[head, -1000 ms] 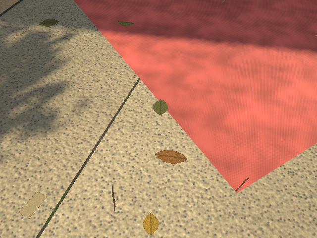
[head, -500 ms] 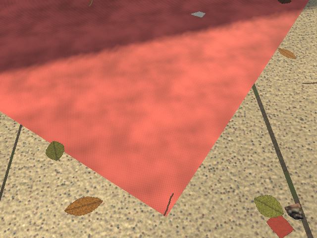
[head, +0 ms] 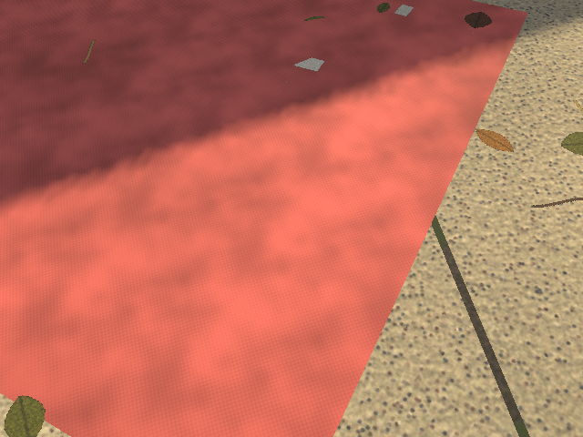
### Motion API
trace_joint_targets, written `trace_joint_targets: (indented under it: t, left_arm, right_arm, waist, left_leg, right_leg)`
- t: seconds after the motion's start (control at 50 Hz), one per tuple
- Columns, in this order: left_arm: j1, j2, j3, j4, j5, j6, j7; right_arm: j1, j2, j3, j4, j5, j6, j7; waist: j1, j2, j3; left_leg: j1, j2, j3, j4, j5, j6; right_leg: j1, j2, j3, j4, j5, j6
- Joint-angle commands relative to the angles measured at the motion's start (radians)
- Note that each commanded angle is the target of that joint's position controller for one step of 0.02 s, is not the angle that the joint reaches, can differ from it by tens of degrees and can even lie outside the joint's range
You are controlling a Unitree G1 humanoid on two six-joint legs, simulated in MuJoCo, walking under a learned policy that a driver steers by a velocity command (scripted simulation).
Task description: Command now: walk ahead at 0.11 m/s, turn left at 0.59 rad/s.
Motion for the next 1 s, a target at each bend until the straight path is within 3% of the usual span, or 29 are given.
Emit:
trace_joint_targets:
  t: [0.02,0.06,0.1,0.14,0.18,0.24,0.28,0.3,0.32,0.34,0.36,0.38,0.4,0.42,0.48,0.54,0.66,0.72,0.76,0.78,0.8,0.82,0.84,0.86,0.88,0.9,0.92,0.98,1.0]
  left_arm:
    - [0.034,0.14,0.031,-0.128,0.015,0.005,-0.015]
    - [0.052,0.098,0.021,-0.114,0.022,0.001,-0.007]
    - [0.012,0.064,0.013,-0.112,0.022,-0.011,0.008]
    - [-0.002,0.074,0.017,-0.103,0.004,-0.008,0.013]
    - [-0.053,0.084,0.024,-0.103,-0.007,-0.006,0.012]
    - [-0.1,0.09,0.035,-0.099,-0.019,-0.019,0.0]
    - [-0.058,0.111,0.052,-0.073,-0.025,-0.034,-0.009]
    - [-0.038,0.142,0.065,-0.062,-0.019,-0.037,-0.008]
    - [-0.045,0.192,0.074,-0.081,0.001,-0.028,-0.001]
    - [-0.068,0.217,0.078,-0.08,0.048,-0.017,-0.007]
    - [-0.11,0.158,0.071,-0.102,0.044,-0.018,-0.003]
    - [-0.149,0.113,0.059,-0.111,0.027,-0.013,0.005]
    - [-0.164,0.097,0.052,-0.119,0.013,-0.006,0.012]
    - [-0.169,0.098,0.049,-0.117,0.003,0.0,0.019]
    - [-0.111,0.113,0.049,-0.098,0.015,0.012,0.03]
    - [-0.05,0.147,0.064,-0.073,0.018,0.021,0.029]
    - [-0.083,0.198,0.094,-0.052,0.005,0.019,0.001]
    - [-0.081,0.212,0.106,-0.035,-0.019,0.009,-0.017]
    - [-0.087,0.207,0.11,-0.022,-0.038,0.005,-0.023]
    - [-0.057,0.179,0.106,-0.002,-0.044,0.005,-0.027]
    - [-0.016,0.136,0.096,0.007,-0.026,0.004,-0.033]
    - [-0.059,0.086,0.07,-0.078,0.019,0.0,-0.033]
    - [-0.16,0.137,0.083,-0.086,0.018,-0.002,-0.021]
    - [-0.177,0.155,0.087,-0.087,-0.008,0.002,-0.014]
    - [-0.151,0.151,0.089,-0.066,-0.012,0.006,-0.004]
    - [-0.112,0.165,0.091,-0.042,-0.003,0.013,0.004]
    - [-0.066,0.164,0.092,-0.017,0.001,0.018,0.002]
    - [0.018,0.106,0.066,0.033,-0.016,0.027,-0.016]
    - [0.022,0.095,0.055,0.038,-0.024,0.026,-0.027]
  right_arm:
    - [-0.077,-0.136,-0.033,-0.147,0.018,0.026,-0.032]
    - [-0.08,-0.143,-0.044,-0.145,0.019,0.037,-0.031]
    - [-0.014,-0.17,-0.061,-0.116,0.025,0.053,-0.041]
    - [-0.007,-0.186,-0.073,-0.114,0.04,0.08,-0.053]
    - [-0.018,-0.182,-0.078,-0.125,0.051,0.105,-0.064]
    - [-0.006,-0.167,-0.082,-0.134,0.043,0.129,-0.07]
    - [-0.018,-0.153,-0.081,-0.146,0.045,0.134,-0.069]
    - [0.004,-0.12,-0.071,-0.147,0.049,0.134,-0.066]
    - [0.08,-0.062,-0.055,-0.136,0.04,0.136,-0.063]
    - [0.071,-0.112,-0.069,-0.178,0.044,0.122,-0.052]
    - [0.064,-0.205,-0.091,-0.158,0.036,0.114,-0.047]
    - [0.071,-0.224,-0.098,-0.134,0.041,0.121,-0.047]
    - [0.092,-0.198,-0.093,-0.111,0.038,0.134,-0.052]
    - [0.109,-0.175,-0.086,-0.109,0.034,0.142,-0.052]
    - [0.034,-0.127,-0.062,-0.153,0.046,0.14,-0.048]
    - [-0.028,-0.114,-0.053,-0.19,0.043,0.135,-0.042]
    - [-0.047,-0.089,-0.045,-0.202,0.035,0.144,-0.022]
    - [-0.05,-0.1,-0.054,-0.204,0.038,0.163,-0.009]
    - [-0.015,-0.105,-0.067,-0.192,0.042,0.174,-0.002]
    - [0.041,-0.123,-0.081,-0.169,0.041,0.175,-0.009]
    - [0.129,-0.216,-0.116,-0.147,0.043,0.17,-0.026]
    - [0.107,-0.356,-0.135,-0.177,0.026,0.157,-0.04]
    - [0.097,-0.281,-0.118,-0.199,-0.013,0.122,-0.027]
    - [0.066,-0.242,-0.097,-0.181,-0.017,0.101,-0.025]
    - [0.011,-0.21,-0.088,-0.175,0.004,0.092,-0.033]
    - [-0.05,-0.156,-0.067,-0.177,0.024,0.095,-0.041]
    - [-0.086,-0.127,-0.049,-0.179,0.023,0.096,-0.049]
    - [-0.113,-0.042,-0.008,-0.14,-0.008,0.083,-0.053]
    - [-0.055,-0.068,-0.017,-0.113,-0.004,0.08,-0.051]
  waist:
    - [0.08,-0.142,-0.116]
    - [0.085,-0.071,-0.092]
    - [0.053,-0.02,-0.189]
    - [0.041,0.036,-0.257]
    - [0.019,0.084,-0.242]
    - [-0.006,0.16,-0.205]
    - [0.024,0.18,-0.199]
    - [0.025,0.125,-0.219]
    - [-0.012,-0.048,-0.273]
    - [-0.041,-0.293,-0.233]
    - [-0.03,-0.234,-0.19]
    - [-0.029,-0.167,-0.161]
    - [-0.027,-0.127,-0.147]
    - [-0.022,-0.118,-0.125]
    - [0.026,-0.141,-0.104]
    - [0.071,-0.161,-0.133]
    - [0.061,-0.18,-0.159]
    - [0.049,-0.193,-0.17]
    - [0.013,-0.179,-0.183]
    - [-0.01,-0.135,-0.192]
    - [-0.031,0.056,-0.192]
    - [0.015,0.379,-0.192]
    - [-0.075,0.221,-0.286]
    - [-0.052,0.172,-0.25]
    - [-0.015,0.123,-0.211]
    - [0.013,0.099,-0.202]
    - [0.036,0.112,-0.215]
    - [0.062,0.093,-0.238]
    - [0.028,0.108,-0.241]
  left_leg:
    - [0.135,0.33,-0.638,-0.293,-0.358,0.178]
    - [0.04,0.228,-0.492,-0.267,-0.172,0.136]
    - [0.093,0.215,-0.451,-0.201,0.114,0.134]
    - [0.146,0.207,-0.454,-0.173,0.047,0.101]
    - [0.154,0.188,-0.482,-0.175,-0.143,0.059]
    - [0.18,0.176,-0.551,-0.163,-0.284,0.023]
    - [0.192,0.161,-0.585,-0.109,-0.308,-0.011]
    - [0.139,0.114,-0.544,-0.012,-0.446,-0.047]
    - [0.031,0.027,-0.386,0.228,-0.608,-0.091]
    - [-0.141,-0.013,-0.244,0.447,-0.634,-0.133]
    - [-0.174,0.075,-0.215,0.592,-0.543,-0.172]
    - [-0.178,0.101,-0.189,0.65,-0.461,-0.188]
    - [-0.179,0.111,-0.167,0.721,-0.41,-0.203]
    - [-0.199,0.124,-0.14,0.794,-0.377,-0.216]
    - [-0.246,0.19,-0.047,0.759,-0.317,-0.245]
    - [-0.259,0.248,-0.034,0.659,-0.323,-0.268]
    - [-0.069,0.278,0.034,0.419,-0.329,-0.226]
    - [0.031,0.261,0.071,0.273,-0.342,-0.181]
    - [0.146,0.235,0.094,0.1,-0.269,-0.131]
    - [0.27,0.205,0.084,-0.005,-0.179,-0.093]
    - [0.48,0.284,-0.095,-0.092,0.127,-0.022]
    - [0.604,0.547,-0.532,-0.081,0.423,0.179]
    - [0.55,0.578,-0.528,-0.113,0.381,0.256]
    - [0.507,0.534,-0.423,-0.124,0.306,0.211]
    - [0.465,0.476,-0.344,-0.118,0.239,0.149]
    - [0.439,0.451,-0.286,-0.108,0.242,0.109]
    - [0.386,0.427,-0.227,-0.106,0.31,0.1]
    - [0.332,0.378,-0.094,-0.123,0.294,0.076]
    - [0.355,0.371,-0.086,-0.171,0.033,0.07]
  right_leg:
    - [-0.199,-0.086,0.081,-0.084,0.056,-0.018]
    - [-0.119,-0.098,0.036,-0.352,0.069,-0.007]
    - [-0.053,-0.072,0.019,-0.491,0.099,0.026]
    - [-0.021,-0.061,0.037,-0.58,0.193,0.042]
    - [-0.009,-0.049,0.045,-0.676,0.237,0.043]
    - [0.043,-0.034,0.055,-0.838,0.236,0.024]
    - [0.146,-0.057,0.057,-1.026,0.307,-0.008]
    - [0.263,-0.156,0.1,-1.122,0.358,-0.051]
    - [0.391,-0.386,0.283,-1.121,0.392,-0.152]
    - [0.327,-0.518,0.486,-1.17,0.422,-0.279]
    - [0.292,-0.511,0.447,-1.175,0.388,-0.295]
    - [0.266,-0.441,0.316,-1.153,0.341,-0.257]
    - [0.254,-0.383,0.23,-1.139,0.34,-0.228]
    - [0.243,-0.367,0.176,-1.139,0.375,-0.227]
    - [0.287,-0.349,0.055,-1.159,0.462,-0.251]
    - [0.388,-0.399,0.024,-1.16,0.509,-0.287]
    - [0.347,-0.448,-0.12,-1.155,0.547,-0.278]
    - [0.355,-0.479,-0.169,-1.108,0.584,-0.246]
    - [0.339,-0.483,-0.218,-1.021,0.56,-0.188]
    - [0.269,-0.449,-0.267,-0.923,0.491,-0.129]
    - [0.052,-0.359,-0.337,-0.693,0.264,-0.042]
    - [-0.327,-0.203,-0.313,-0.408,-0.216,0.051]
    - [-0.35,-0.183,-0.107,-0.243,-0.221,0.043]
    - [-0.35,-0.195,-0.078,-0.216,-0.132,0.016]
    - [-0.345,-0.213,-0.068,-0.25,-0.038,0.003]
    - [-0.325,-0.223,-0.069,-0.28,0.03,0.005]
    - [-0.245,-0.212,-0.089,-0.265,0.086,0.014]
    - [-0.076,-0.224,-0.1,-0.403,0.192,0.028]
    - [-0.071,-0.217,-0.128,-0.468,0.219,0.024]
